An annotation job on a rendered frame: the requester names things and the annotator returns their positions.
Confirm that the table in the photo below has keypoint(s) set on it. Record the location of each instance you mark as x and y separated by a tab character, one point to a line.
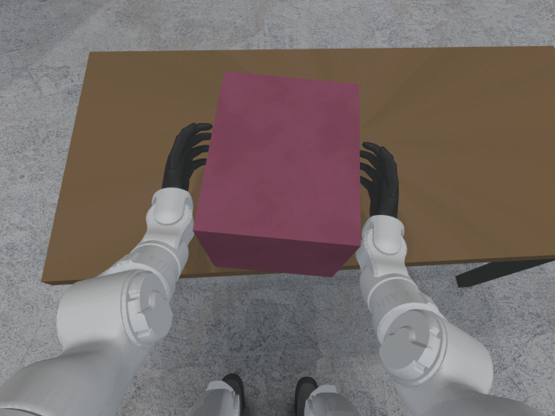
471	129

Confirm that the right robot upper arm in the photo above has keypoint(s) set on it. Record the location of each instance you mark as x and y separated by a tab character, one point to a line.
438	369

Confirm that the left robot hand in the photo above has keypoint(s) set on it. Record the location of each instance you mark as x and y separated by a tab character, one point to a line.
180	164

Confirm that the carton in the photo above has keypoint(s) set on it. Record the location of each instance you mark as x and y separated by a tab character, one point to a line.
281	186

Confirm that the left robot thigh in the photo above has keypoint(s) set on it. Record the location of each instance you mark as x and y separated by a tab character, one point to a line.
216	402

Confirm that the left robot foot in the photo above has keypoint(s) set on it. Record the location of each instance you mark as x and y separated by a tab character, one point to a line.
234	381

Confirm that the right robot hand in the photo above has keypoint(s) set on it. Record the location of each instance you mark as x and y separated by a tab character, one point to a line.
384	188

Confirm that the left robot upper arm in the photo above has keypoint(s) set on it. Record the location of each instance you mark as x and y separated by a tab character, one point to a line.
107	326

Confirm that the left robot forearm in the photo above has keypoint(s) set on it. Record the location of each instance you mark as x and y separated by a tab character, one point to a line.
164	248

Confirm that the right robot forearm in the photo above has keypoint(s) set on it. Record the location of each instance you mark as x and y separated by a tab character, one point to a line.
385	283

